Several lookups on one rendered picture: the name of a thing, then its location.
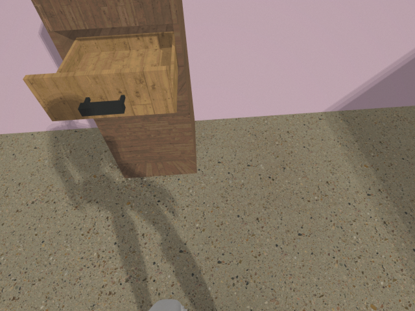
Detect drawer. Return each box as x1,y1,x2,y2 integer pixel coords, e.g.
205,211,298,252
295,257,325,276
23,31,178,121

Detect cabinet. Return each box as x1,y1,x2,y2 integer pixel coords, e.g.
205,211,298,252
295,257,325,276
31,0,197,178

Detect handle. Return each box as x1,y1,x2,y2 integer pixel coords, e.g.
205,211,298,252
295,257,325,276
78,95,126,117

